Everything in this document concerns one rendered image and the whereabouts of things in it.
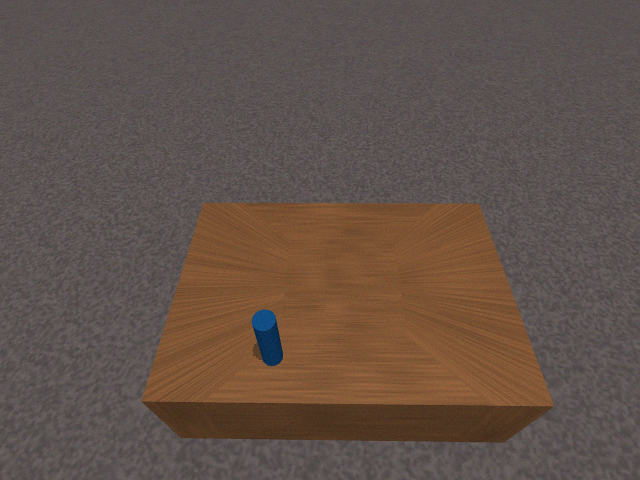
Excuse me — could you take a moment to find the can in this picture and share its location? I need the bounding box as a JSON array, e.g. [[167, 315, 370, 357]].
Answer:
[[252, 309, 283, 366]]

